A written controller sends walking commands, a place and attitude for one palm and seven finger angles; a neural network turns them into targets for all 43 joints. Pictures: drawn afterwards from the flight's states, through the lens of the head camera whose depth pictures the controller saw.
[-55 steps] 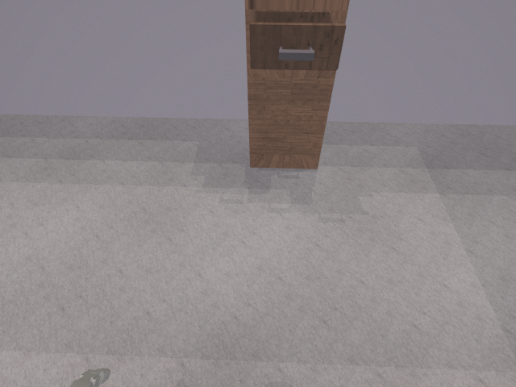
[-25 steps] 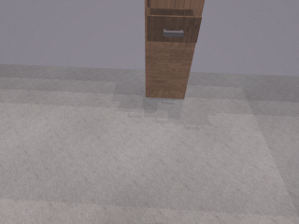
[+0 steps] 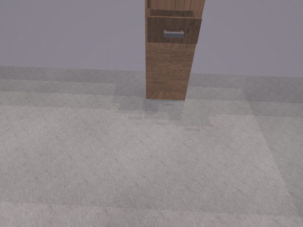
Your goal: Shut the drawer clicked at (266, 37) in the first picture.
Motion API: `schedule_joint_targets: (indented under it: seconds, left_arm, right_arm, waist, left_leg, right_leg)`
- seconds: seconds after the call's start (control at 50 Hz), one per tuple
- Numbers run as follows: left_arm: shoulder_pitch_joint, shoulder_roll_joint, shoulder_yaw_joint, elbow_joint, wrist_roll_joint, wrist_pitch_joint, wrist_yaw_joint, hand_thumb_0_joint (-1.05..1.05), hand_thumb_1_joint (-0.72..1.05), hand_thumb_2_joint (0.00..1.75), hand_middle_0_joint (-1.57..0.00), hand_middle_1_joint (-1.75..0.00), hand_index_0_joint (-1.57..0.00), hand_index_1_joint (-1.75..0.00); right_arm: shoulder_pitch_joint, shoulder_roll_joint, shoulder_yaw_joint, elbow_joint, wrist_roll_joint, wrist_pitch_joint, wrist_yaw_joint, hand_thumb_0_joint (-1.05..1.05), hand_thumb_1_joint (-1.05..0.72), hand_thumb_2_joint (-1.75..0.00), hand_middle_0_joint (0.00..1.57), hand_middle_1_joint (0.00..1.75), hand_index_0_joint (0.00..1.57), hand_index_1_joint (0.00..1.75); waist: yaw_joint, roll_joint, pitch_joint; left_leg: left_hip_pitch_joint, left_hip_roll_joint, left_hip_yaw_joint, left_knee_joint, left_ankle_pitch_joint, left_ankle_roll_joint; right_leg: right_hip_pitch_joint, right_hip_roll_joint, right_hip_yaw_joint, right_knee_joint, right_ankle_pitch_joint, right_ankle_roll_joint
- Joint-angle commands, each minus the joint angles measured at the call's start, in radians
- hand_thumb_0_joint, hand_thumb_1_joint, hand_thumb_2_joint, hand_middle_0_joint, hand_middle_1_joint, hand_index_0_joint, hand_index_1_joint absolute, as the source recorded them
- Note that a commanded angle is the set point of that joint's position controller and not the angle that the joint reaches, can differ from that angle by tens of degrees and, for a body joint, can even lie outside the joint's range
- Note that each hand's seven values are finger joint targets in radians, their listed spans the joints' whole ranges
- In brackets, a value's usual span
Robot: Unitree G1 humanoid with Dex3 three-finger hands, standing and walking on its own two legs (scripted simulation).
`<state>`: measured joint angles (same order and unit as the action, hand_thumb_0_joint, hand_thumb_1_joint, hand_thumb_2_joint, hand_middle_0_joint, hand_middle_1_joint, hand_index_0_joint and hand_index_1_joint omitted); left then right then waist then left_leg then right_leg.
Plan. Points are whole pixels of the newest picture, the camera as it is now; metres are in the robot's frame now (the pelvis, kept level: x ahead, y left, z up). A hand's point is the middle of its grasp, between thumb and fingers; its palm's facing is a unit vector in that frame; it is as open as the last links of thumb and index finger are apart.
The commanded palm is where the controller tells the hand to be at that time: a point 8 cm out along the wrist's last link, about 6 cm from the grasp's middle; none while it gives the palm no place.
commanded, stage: look at it before walking up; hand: left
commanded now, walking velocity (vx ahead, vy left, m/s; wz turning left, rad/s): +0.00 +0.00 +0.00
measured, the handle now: (173, 33) +1.22 -0.07 -0.03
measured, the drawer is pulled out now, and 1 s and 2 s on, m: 0.14 0.14 0.14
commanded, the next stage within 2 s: walk to a spot facing it in 0.54 s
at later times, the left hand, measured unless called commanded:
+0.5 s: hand out of the picture +0.07 +0.25 -0.15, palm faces -0.02 -0.94 -0.33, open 7.4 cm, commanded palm none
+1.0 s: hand out of the picture +0.07 +0.17 -0.18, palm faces -0.13 -0.96 -0.23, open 7.4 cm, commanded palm none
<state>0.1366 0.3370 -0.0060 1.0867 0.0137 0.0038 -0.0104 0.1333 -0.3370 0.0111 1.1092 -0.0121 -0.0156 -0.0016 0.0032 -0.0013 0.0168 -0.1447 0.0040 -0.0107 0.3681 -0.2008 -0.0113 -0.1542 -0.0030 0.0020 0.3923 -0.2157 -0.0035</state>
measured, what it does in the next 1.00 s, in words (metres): shifts its weight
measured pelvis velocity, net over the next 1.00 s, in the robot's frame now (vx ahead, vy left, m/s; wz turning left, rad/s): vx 0.05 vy -0.03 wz -0.17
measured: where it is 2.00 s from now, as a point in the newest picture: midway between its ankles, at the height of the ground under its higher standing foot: (171, 205)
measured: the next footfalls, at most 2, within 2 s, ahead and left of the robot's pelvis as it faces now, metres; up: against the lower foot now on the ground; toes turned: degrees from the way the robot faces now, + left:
left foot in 1.52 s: +0.42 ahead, +0.01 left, +0.00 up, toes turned -18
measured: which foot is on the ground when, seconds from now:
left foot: down 0.00-1.00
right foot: down 0.00-1.00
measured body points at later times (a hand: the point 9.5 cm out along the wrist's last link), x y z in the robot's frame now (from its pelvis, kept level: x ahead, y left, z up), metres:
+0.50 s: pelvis +0.00 +0.00 +0.00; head +0.00 +0.00 +0.45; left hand +0.07 +0.30 -0.13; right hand +0.09 -0.29 -0.13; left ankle +0.00 +0.13 -0.75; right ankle +0.00 -0.12 -0.75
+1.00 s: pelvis +0.05 -0.03 -0.02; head +0.05 -0.05 +0.43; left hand +0.08 +0.23 -0.16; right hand +0.02 -0.28 -0.18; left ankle +0.00 +0.13 -0.75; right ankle +0.04 -0.11 -0.75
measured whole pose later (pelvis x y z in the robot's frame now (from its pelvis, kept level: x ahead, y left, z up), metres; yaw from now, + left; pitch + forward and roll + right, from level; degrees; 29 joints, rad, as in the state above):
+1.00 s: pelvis +0.05 -0.03 -0.02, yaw -10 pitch -1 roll +1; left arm 0.32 0.22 0.03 1.03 0.03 0.03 -0.05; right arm 0.29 -0.25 -0.02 1.06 -0.02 -0.02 0.00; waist 0.02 0.02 0.03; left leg -0.13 0.09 0.13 0.56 -0.40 -0.05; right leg -0.29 0.00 -0.06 0.64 -0.37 -0.02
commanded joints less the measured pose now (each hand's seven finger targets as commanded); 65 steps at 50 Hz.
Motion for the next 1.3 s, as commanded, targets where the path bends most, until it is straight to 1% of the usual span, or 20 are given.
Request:
schedule_joint_targets:
  seconds: [0.0,0.62,0.66,0.7,0.78,0.82,0.84,0.88,0.9,0.94,0.96,0.98,1.0,1.02,1.04,1.06,1.08,1.14,1.2,1.28]
  left_arm:
    - [-0.037,0.209,0.041,-0.064,-0.003,-0.028,0.019,0.0,0.9,0.9,-0.2,-0.3,-0.2,-0.3]
    - [-0.028,0.214,0.04,-0.054,-0.002,-0.032,0.021,0.0,0.9,0.9,-0.2,-0.3,-0.2,-0.3]
    - [0.02,0.115,0.02,-0.033,-0.003,-0.013,0.023,0.0,0.9,0.9,-0.2,-0.3,-0.2,-0.3]
    - [0.051,0.094,0.023,-0.04,0.003,0.007,0.016,0.0,0.9,0.9,-0.2,-0.3,-0.2,-0.3]
    - [0.085,0.093,0.045,-0.091,0.011,0.018,-0.006,0.0,0.9,0.9,-0.2,-0.3,-0.2,-0.3]
    - [0.093,0.053,0.053,-0.122,0.01,0.011,-0.016,0.0,0.9,0.9,-0.2,-0.3,-0.2,-0.3]
    - [0.073,0.034,0.055,-0.142,0.009,0.007,-0.02,0.0,0.9,0.9,-0.2,-0.3,-0.2,-0.3]
    - [0.044,0.019,0.06,-0.172,0.009,-0.003,-0.028,0.0,0.9,0.9,-0.2,-0.3,-0.2,-0.3]
    - [0.057,0.0,0.063,-0.172,0.008,-0.008,-0.031,0.0,0.9,0.9,-0.2,-0.3,-0.2,-0.3]
    - [0.194,-0.022,0.071,-0.132,0.01,-0.016,-0.034,0.0,0.9,0.9,-0.2,-0.3,-0.2,-0.3]
    - [0.333,0.01,0.082,-0.087,0.013,-0.024,-0.029,0.0,0.9,0.9,-0.2,-0.3,-0.2,-0.3]
    - [0.449,0.15,0.112,-0.058,0.021,-0.041,-0.008,0.0,0.9,0.9,-0.2,-0.3,-0.2,-0.3]
    - [0.511,0.151,0.108,-0.049,-0.001,-0.041,0.011,0.0,0.9,0.9,-0.2,-0.3,-0.2,-0.3]
    - [0.447,0.12,0.104,-0.065,-0.004,-0.047,0.017,0.0,0.9,0.9,-0.2,-0.3,-0.2,-0.3]
    - [0.402,0.077,0.096,-0.076,-0.002,-0.049,0.015,0.0,0.9,0.9,-0.2,-0.3,-0.2,-0.3]
    - [0.357,0.051,0.087,-0.09,0.002,-0.052,0.015,0.0,0.9,0.9,-0.2,-0.3,-0.2,-0.3]
    - [0.337,0.026,0.083,-0.099,0.003,-0.058,0.017,0.0,0.9,0.9,-0.2,-0.3,-0.2,-0.3]
    - [0.357,0.009,0.08,-0.094,0.007,-0.073,0.017,0.0,0.9,0.9,-0.2,-0.3,-0.2,-0.3]
    - [0.375,-0.001,0.082,-0.082,0.008,-0.083,0.022,0.0,0.9,0.9,-0.2,-0.3,-0.2,-0.3]
    - [0.398,-0.01,0.082,-0.07,0.013,-0.085,0.029,0.0,0.9,0.9,-0.2,-0.3,-0.2,-0.3]
  right_arm:
    - [-0.05,-0.209,-0.046,-0.063,0.003,-0.027,-0.014,0.0,-0.9,-0.9,0.2,0.3,0.2,0.3]
    - [-0.06,-0.211,-0.043,-0.058,0.005,-0.024,-0.015,0.0,-0.9,-0.9,0.2,0.3,0.2,0.3]
    - [-0.011,-0.115,-0.022,-0.036,-0.003,-0.01,-0.014,0.0,-0.9,-0.9,0.2,0.3,0.2,0.3]
    - [0.038,-0.093,-0.025,-0.035,-0.008,0.002,-0.012,0.0,-0.9,-0.9,0.2,0.3,0.2,0.3]
    - [0.07,-0.144,-0.058,-0.074,-0.011,0.009,-0.013,0.0,-0.9,-0.9,0.2,0.3,0.2,0.3]
    - [0.104,-0.173,-0.079,-0.088,-0.008,-0.002,-0.017,0.0,-0.9,-0.9,0.2,0.3,0.2,0.3]
    - [0.116,-0.176,-0.086,-0.095,-0.006,-0.011,-0.018,0.0,-0.9,-0.9,0.2,0.3,0.2,0.3]
    - [0.145,-0.154,-0.09,-0.097,-0.008,-0.025,-0.019,0.0,-0.9,-0.9,0.2,0.3,0.2,0.3]
    - [0.138,-0.141,-0.09,-0.098,-0.011,-0.028,-0.019,0.0,-0.9,-0.9,0.2,0.3,0.2,0.3]
    - [0.091,-0.115,-0.087,-0.108,-0.012,-0.028,-0.021,0.0,-0.9,-0.9,0.2,0.3,0.2,0.3]
    - [0.069,-0.086,-0.083,-0.12,-0.008,-0.027,-0.016,0.0,-0.9,-0.9,0.2,0.3,0.2,0.3]
    - [0.048,0.01,-0.061,-0.168,0.003,-0.027,-0.007,0.0,-0.9,-0.9,0.2,0.3,0.2,0.3]
    - [-0.053,-0.015,-0.059,-0.218,-0.006,-0.035,-0.005,0.0,-0.9,-0.9,0.2,0.3,0.2,0.3]
    - [-0.033,-0.029,-0.073,-0.208,-0.004,-0.04,-0.005,0.0,-0.9,-0.9,0.2,0.3,0.2,0.3]
    - [-0.054,-0.015,-0.074,-0.2,-0.004,-0.041,-0.002,0.0,-0.9,-0.9,0.2,0.3,0.2,0.3]
    - [-0.035,-0.003,-0.075,-0.192,-0.007,-0.039,0.0,0.0,-0.9,-0.9,0.2,0.3,0.2,0.3]
    - [-0.019,0.009,-0.078,-0.178,-0.012,-0.037,0.005,0.0,-0.9,-0.9,0.2,0.3,0.2,0.3]
    - [0.017,0.047,-0.08,-0.174,-0.012,-0.024,0.009,0.0,-0.9,-0.9,0.2,0.3,0.2,0.3]
    - [-0.003,0.062,-0.083,-0.196,-0.01,-0.02,0.014,0.0,-0.9,-0.9,0.2,0.3,0.2,0.3]
    - [-0.099,0.072,-0.082,-0.25,-0.006,-0.026,0.021,0.0,-0.9,-0.9,0.2,0.3,0.2,0.3]
  waist:
    - [0.001,-0.001,-0.059]
    - [0.001,-0.008,-0.045]
    - [-0.001,-0.011,-0.034]
    - [-0.003,-0.006,0.003]
    - [-0.005,0.057,0.102]
    - [-0.014,0.156,0.111]
    - [-0.022,0.17,0.104]
    - [-0.032,0.153,0.089]
    - [-0.02,0.146,0.088]
    - [0.048,0.11,0.039]
    - [0.11,-0.004,-0.004]
    - [0.146,-0.412,-0.019]
    - [0.166,-0.324,0.009]
    - [0.121,-0.237,0.048]
    - [0.106,-0.17,0.091]
    - [0.07,-0.103,0.098]
    - [0.056,-0.036,0.093]
    - [0.026,-0.044,0.059]
    - [0.02,-0.068,0.045]
    - [0.044,-0.099,0.063]
  left_leg:
    - [0.011,0.116,-0.095,-0.052,0.134,0.04]
    - [0.037,0.119,-0.091,-0.067,0.177,0.036]
    - [0.041,0.116,-0.057,-0.047,0.079,0.018]
    - [0.02,0.115,-0.041,-0.03,-0.113,0.02]
    - [-0.029,0.179,-0.106,-0.079,-0.421,0.065]
    - [-0.006,0.295,-0.215,-0.149,-0.452,0.132]
    - [0.029,0.347,-0.231,-0.165,-0.367,0.169]
    - [0.086,0.371,-0.193,-0.129,-0.172,0.192]
    - [0.071,0.364,-0.135,-0.09,-0.078,0.179]
    - [-0.055,0.289,0.017,0.097,-0.017,0.108]
    - [-0.188,0.208,0.11,0.328,-0.088,0.053]
    - [-0.521,0.064,0.209,0.672,-0.357,-0.017]
    - [-0.608,0.05,0.085,0.8,-0.397,-0.011]
    - [-0.604,0.101,0.017,0.819,-0.278,0.002]
    - [-0.595,0.119,0.025,0.84,-0.219,-0.004]
    - [-0.579,0.13,0.013,0.837,-0.169,-0.012]
    - [-0.552,0.134,0.021,0.819,-0.12,-0.02]
    - [-0.545,0.127,0.041,0.78,-0.048,-0.046]
    - [-0.593,0.125,0.042,0.747,0.013,-0.06]
    - [-0.626,0.121,0.05,0.648,0.041,-0.062]
  right_leg:
    - [0.008,-0.114,0.101,-0.066,0.105,-0.027]
    - [0.027,-0.119,0.099,-0.086,0.17,-0.024]
    - [-0.005,-0.106,0.106,-0.085,0.067,-0.014]
    - [-0.073,-0.081,0.124,-0.062,-0.137,-0.019]
    - [-0.237,-0.013,0.117,0.051,-0.315,-0.03]
    - [-0.306,0.035,0.017,0.264,-0.236,-0.016]
    - [-0.347,0.013,-0.012,0.353,-0.248,-0.007]
    - [-0.393,-0.031,-0.008,0.384,-0.293,-0.005]
    - [-0.354,-0.042,-0.024,0.355,-0.288,-0.005]
    - [-0.097,-0.02,-0.078,0.194,-0.155,-0.013]
    - [0.099,-0.023,-0.036,0.064,-0.08,-0.028]
    - [0.267,-0.294,0.432,-0.125,-0.127,-0.117]
    - [0.231,-0.379,0.645,-0.195,-0.009,-0.188]
    - [0.187,-0.344,0.554,-0.176,-0.016,-0.205]
    - [0.111,-0.32,0.533,-0.183,-0.028,-0.217]
    - [0.071,-0.298,0.485,-0.177,-0.029,-0.217]
    - [0.054,-0.275,0.423,-0.175,0.031,-0.207]
    - [0.061,-0.222,0.309,-0.159,0.202,-0.186]
    - [0.104,-0.199,0.275,-0.156,0.272,-0.179]
    - [0.135,-0.193,0.285,-0.148,0.311,-0.185]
